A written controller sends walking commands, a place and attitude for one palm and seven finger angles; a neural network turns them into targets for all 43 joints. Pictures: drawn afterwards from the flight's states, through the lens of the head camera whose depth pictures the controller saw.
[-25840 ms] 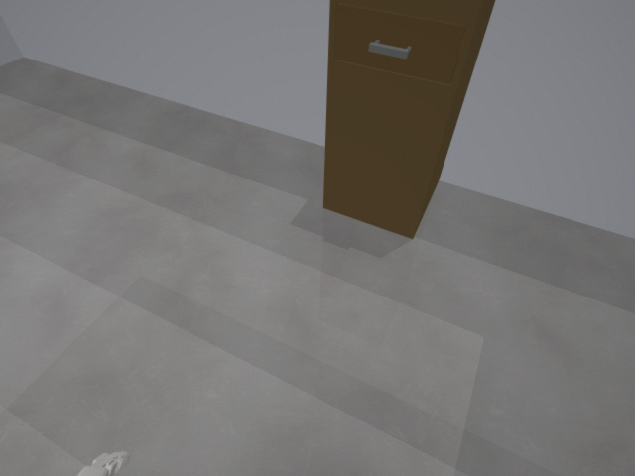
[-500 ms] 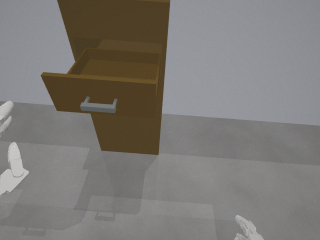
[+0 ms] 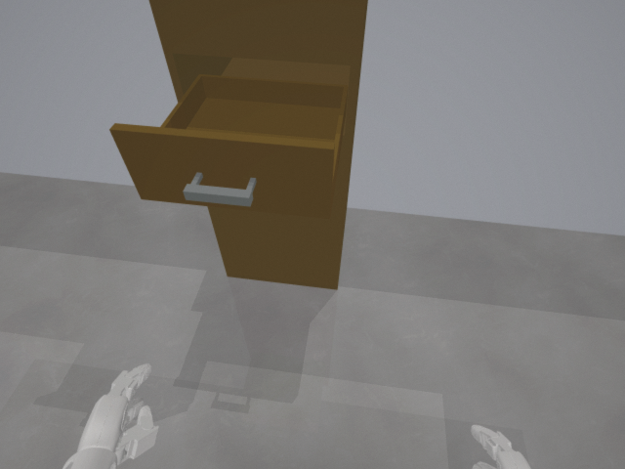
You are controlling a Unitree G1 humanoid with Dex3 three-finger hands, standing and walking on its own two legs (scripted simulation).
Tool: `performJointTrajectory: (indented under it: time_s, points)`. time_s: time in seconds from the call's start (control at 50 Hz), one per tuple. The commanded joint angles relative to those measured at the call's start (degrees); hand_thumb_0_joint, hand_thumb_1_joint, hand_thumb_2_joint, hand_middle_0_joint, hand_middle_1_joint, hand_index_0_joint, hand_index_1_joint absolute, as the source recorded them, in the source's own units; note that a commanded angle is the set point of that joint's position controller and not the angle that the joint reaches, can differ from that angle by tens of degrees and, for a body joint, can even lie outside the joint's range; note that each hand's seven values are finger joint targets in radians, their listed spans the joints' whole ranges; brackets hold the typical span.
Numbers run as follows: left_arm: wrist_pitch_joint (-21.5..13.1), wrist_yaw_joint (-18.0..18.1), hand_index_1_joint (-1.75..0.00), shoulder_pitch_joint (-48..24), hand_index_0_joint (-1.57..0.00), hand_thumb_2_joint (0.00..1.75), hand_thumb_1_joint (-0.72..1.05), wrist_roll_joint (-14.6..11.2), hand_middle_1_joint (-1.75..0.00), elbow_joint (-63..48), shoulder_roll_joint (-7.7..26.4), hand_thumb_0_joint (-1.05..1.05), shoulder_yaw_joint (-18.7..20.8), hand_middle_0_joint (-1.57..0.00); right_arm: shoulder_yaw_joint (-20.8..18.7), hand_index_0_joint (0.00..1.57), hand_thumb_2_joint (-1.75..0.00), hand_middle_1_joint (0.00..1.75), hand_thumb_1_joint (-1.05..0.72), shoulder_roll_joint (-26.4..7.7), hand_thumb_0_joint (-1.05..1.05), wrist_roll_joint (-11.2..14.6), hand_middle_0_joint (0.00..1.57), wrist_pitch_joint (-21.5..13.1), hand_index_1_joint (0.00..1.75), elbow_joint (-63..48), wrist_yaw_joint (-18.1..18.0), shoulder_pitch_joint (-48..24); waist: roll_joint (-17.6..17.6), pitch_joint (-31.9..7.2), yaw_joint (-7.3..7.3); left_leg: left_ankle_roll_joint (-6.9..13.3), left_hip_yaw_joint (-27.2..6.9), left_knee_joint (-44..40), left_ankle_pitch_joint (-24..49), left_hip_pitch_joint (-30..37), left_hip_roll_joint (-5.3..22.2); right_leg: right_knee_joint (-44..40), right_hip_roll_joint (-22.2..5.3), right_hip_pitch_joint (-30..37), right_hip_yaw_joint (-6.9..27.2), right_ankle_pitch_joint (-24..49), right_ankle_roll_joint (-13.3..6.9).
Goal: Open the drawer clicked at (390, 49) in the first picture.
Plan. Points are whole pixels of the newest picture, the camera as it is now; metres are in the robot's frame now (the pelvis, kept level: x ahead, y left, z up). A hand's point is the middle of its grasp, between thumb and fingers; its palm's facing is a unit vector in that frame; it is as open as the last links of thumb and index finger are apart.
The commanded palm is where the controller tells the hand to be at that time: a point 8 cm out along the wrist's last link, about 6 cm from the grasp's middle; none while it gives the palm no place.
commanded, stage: let the arm hang, fingers relaxed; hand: left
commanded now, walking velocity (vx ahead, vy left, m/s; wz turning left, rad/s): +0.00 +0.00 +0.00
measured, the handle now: (221, 187) +0.56 +0.18 +0.02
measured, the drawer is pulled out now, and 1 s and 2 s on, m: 0.30 0.30 0.30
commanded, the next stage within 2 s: look to check the result in 0.92 s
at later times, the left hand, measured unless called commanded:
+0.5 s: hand out of the picture -0.04 +0.21 -0.15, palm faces -0.01 -0.96 -0.28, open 7.3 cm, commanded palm none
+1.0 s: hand out of the picture +0.03 +0.20 -0.15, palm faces -0.03 -0.96 -0.27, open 7.4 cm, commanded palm none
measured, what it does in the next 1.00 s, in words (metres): stands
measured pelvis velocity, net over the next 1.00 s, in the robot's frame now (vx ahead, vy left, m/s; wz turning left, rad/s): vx -0.02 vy -0.01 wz -0.01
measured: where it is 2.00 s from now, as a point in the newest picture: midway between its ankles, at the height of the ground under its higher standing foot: outside the picture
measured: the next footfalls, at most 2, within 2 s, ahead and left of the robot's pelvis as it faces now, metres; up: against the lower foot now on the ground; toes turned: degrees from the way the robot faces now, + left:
none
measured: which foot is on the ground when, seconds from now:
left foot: down 0.00-1.00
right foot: down 0.00-1.00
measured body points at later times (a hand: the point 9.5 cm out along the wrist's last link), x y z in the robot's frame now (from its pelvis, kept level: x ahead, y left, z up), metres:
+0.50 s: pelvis -0.02 +0.00 +0.02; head +0.00 -0.01 +0.47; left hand -0.04 +0.26 -0.13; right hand -0.01 -0.23 -0.14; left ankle +0.02 +0.10 -0.72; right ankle -0.01 -0.13 -0.72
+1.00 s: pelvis -0.02 -0.01 +0.02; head +0.00 -0.02 +0.47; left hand +0.03 +0.25 -0.13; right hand -0.01 -0.26 -0.14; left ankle +0.02 +0.10 -0.72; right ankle -0.01 -0.13 -0.72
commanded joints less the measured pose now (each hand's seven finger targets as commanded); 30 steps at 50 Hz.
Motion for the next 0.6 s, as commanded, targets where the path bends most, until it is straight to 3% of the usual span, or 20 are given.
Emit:
performJointTrajectory:
  time_s: [0.0, 0.02, 0.04, 0.16, 0.2, 0.24, 0.28, 0.42, 0.58]
  points:
    - [-1.91, -0.87, -0.30, 1.12, -0.20, 0.90, 0.90, -1.07, -0.30, 8.76, 8.62, 0.00, -1.06, -0.20, -1.88, 0.20, -0.90, 0.30, -0.90, -5.89, 0.00, 0.71, 0.20, 0.50, 0.30, -1.75, -0.07, 3.02, 3.98, -1.55, -0.43, -1.57, -5.56, -7.07, 8.76, 5.60, 5.32, -10.56, -6.74, 3.34, 5.80, 17.12, -3.67]
    - [-1.88, -0.85, -0.30, 0.18, -0.20, 0.90, 0.90, -1.30, -0.30, 11.81, 7.87, 0.00, -1.49, -0.20, -1.68, 0.20, -0.90, 0.30, -0.90, -6.16, 0.00, 0.14, 0.20, 1.12, 0.30, -0.73, -0.19, 0.86, 4.14, -0.95, 0.87, -0.91, -6.47, -8.17, 11.78, 5.05, 6.63, -10.71, -3.40, 3.94, 5.16, 13.07, -2.37]
    - [-1.84, -0.63, -0.30, 0.23, -0.20, 0.90, 0.90, -1.39, -0.30, 14.83, 7.10, 0.00, -1.84, -0.20, -1.75, 0.20, -0.90, 0.30, -0.90, -6.37, 0.00, 0.15, 0.20, 1.45, 0.30, 0.01, -0.33, -0.06, 3.33, -0.93, 1.39, -0.69, -6.93, -8.29, 14.24, 5.40, 7.39, -11.30, -2.20, 5.30, 4.06, 12.91, -1.95]
    - [-2.55, -0.24, -0.30, 2.28, -0.20, 0.90, 0.90, -1.86, -0.30, 28.70, 4.18, 0.00, -2.86, -0.20, -1.20, 0.20, -0.90, 0.30, -0.90, -3.69, 0.00, 0.64, 0.20, 2.02, 0.30, 7.17, -1.18, 3.08, 8.17, -1.49, 1.08, -0.94, -6.32, -11.22, 11.26, 10.79, 7.94, -16.66, -2.47, 6.94, 3.99, 11.17, -2.08]
    - [-2.55, -0.27, -0.30, 2.36, -0.20, 0.90, 0.90, -1.96, -0.30, 31.63, 3.81, 0.00, -3.24, -0.20, -1.15, 0.20, -0.90, 0.30, -0.90, -3.30, 0.00, 0.72, 0.20, 2.30, 0.30, 9.17, -1.29, 4.07, 6.96, -0.93, 0.96, -0.86, -6.75, -12.54, 8.19, 10.91, 8.09, -17.90, -2.33, 6.70, 3.74, 8.73, -2.22]
    - [-2.70, -0.19, -0.30, 2.76, -0.20, 0.90, 0.90, -2.01, -0.30, 34.10, 3.43, 0.00, -3.49, -0.20, -1.43, 0.20, -0.90, 0.30, -0.90, -3.32, 0.00, 0.85, 0.20, 2.43, 0.30, 10.66, -1.47, 5.08, 2.64, -0.13, 0.99, -0.63, -7.00, -13.12, 7.70, 11.70, 8.64, -18.81, -2.15, 6.17, 3.19, 7.91, -2.26]
    - [-2.54, -0.10, -0.30, 2.62, -0.20, 0.90, 0.90, -1.97, -0.30, 36.18, 2.88, 0.00, -3.81, -0.20, -1.39, 0.20, -0.90, 0.30, -0.90, -3.25, 0.00, 0.83, 0.20, 2.55, 0.30, 12.50, -1.57, 6.01, 1.80, 1.74, 0.74, -0.60, -7.11, -14.07, 6.34, 11.20, 8.74, -19.46, -2.27, 5.35, 2.91, 6.34, -2.16]
    - [-2.41, 0.19, -0.30, 2.69, -0.20, 0.90, 0.90, -1.86, -0.30, 40.28, 3.55, 0.00, -3.68, -0.20, -1.77, 0.20, -0.90, 0.30, -0.90, -3.79, 0.00, 0.74, 0.20, 2.55, 0.30, 16.43, -1.52, 7.22, 0.44, 5.88, 1.08, -0.59, -7.77, -17.74, 0.22, 9.28, 9.05, -20.39, -2.01, 4.19, 2.85, 1.06, -2.30]
    - [-2.57, 0.30, -0.30, 1.25, -0.20, 0.90, 0.90, -1.88, -0.30, 40.99, 4.39, 0.00, -3.33, -0.20, -2.06, 0.20, -0.90, 0.30, -0.90, -3.41, 0.00, 0.56, 0.20, 2.39, 0.30, 18.27, -1.38, 7.38, 0.65, 5.99, 1.24, -0.70, -7.47, -18.01, -0.18, 8.71, 8.65, -20.66, -2.12, 4.40, 3.39, -0.30, -2.36]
